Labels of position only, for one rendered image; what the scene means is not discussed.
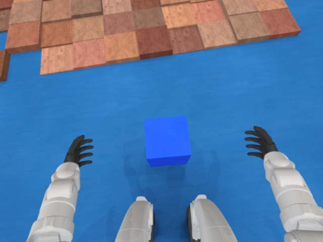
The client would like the right robot thigh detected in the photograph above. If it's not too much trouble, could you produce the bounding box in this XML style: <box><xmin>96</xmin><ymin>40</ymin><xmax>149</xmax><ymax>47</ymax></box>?
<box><xmin>190</xmin><ymin>199</ymin><xmax>238</xmax><ymax>242</ymax></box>

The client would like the robot left shin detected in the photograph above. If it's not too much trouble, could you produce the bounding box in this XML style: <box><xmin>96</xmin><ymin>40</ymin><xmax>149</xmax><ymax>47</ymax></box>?
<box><xmin>136</xmin><ymin>196</ymin><xmax>152</xmax><ymax>240</ymax></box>

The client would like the robot right forearm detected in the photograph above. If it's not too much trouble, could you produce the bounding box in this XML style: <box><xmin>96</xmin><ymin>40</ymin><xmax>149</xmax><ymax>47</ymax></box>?
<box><xmin>263</xmin><ymin>151</ymin><xmax>323</xmax><ymax>232</ymax></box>

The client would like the carton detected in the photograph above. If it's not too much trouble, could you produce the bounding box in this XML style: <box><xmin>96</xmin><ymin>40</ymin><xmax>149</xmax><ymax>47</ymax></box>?
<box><xmin>144</xmin><ymin>115</ymin><xmax>191</xmax><ymax>167</ymax></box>

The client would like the robot left forearm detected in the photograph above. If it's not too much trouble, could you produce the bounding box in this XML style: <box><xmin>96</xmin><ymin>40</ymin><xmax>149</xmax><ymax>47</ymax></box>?
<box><xmin>26</xmin><ymin>162</ymin><xmax>80</xmax><ymax>242</ymax></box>

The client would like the robot left hand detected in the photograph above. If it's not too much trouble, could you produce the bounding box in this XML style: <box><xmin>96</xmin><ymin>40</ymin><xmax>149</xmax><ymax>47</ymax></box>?
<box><xmin>64</xmin><ymin>135</ymin><xmax>94</xmax><ymax>168</ymax></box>

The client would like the robot right hand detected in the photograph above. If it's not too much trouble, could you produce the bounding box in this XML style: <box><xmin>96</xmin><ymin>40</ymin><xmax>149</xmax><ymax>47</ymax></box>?
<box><xmin>244</xmin><ymin>126</ymin><xmax>278</xmax><ymax>160</ymax></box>

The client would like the robot right upper arm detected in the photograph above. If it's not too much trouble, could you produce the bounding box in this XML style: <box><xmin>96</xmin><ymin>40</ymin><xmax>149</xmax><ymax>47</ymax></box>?
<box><xmin>284</xmin><ymin>229</ymin><xmax>323</xmax><ymax>242</ymax></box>

